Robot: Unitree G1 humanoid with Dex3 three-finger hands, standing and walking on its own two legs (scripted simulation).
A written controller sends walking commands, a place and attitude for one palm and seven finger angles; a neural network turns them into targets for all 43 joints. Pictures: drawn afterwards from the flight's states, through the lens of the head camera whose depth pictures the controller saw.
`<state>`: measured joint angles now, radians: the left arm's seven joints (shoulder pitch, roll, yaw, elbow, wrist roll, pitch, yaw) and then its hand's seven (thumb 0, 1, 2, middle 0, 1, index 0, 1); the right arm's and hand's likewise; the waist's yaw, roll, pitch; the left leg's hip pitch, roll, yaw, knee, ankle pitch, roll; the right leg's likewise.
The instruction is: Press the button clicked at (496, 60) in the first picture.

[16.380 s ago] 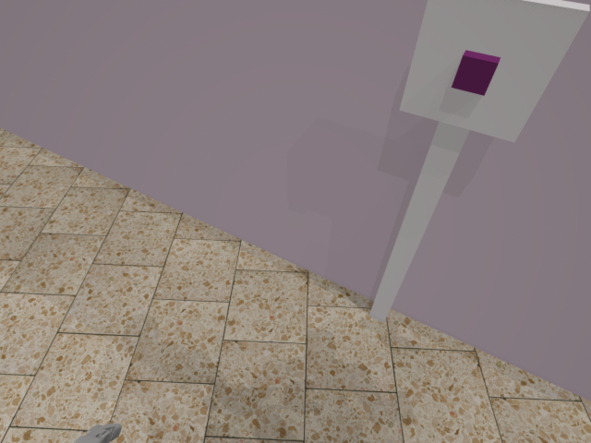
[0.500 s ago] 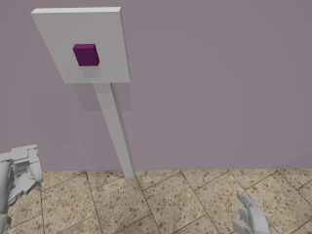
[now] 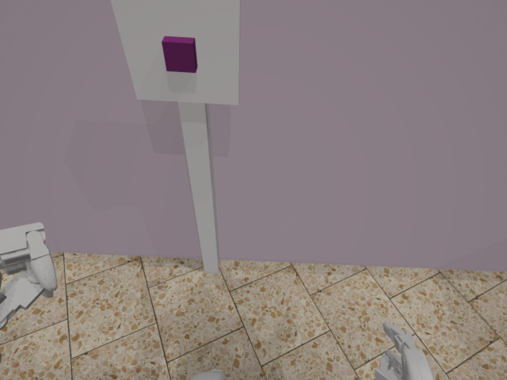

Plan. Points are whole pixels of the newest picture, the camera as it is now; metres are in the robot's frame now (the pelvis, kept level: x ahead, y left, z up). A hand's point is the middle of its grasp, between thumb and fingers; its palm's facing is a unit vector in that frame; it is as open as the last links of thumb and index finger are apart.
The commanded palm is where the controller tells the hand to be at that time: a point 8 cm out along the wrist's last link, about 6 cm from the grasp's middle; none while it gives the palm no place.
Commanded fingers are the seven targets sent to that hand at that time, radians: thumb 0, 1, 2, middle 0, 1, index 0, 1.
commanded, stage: step back with the hand held close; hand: left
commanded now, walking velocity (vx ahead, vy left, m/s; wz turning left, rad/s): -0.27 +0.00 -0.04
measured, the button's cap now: (180, 54) +0.60 +0.19 +0.21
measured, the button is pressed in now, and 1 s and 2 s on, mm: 0 0 0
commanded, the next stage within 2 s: stop stepping back and stand still in 0.48 s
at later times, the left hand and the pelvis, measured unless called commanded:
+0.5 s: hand out of the picture +0.12 +0.26 +0.18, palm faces +0.27 -0.88 -0.38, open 3.1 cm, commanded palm +0.07 +0.31 +0.19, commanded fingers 0.00 0.90 0.90 -1.30 -1.50 -1.30 -1.50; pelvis -0.08 +0.04 +0.00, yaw -4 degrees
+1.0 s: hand out of the picture -0.05 +0.33 +0.18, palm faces +0.45 -0.86 -0.25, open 3.1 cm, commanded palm -0.11 +0.36 +0.19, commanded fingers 0.00 0.90 0.90 -1.30 -1.50 -1.30 -1.50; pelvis -0.24 +0.09 -0.01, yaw -1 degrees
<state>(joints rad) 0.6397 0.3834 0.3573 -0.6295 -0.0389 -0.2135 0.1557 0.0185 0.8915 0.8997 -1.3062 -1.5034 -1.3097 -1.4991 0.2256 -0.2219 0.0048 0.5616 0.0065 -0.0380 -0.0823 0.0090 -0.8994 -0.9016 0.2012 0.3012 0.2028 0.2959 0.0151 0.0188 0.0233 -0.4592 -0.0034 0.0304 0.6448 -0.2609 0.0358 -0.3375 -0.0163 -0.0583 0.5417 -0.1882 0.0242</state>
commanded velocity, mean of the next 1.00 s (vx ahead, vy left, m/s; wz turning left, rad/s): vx -0.09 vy -0.03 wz -0.01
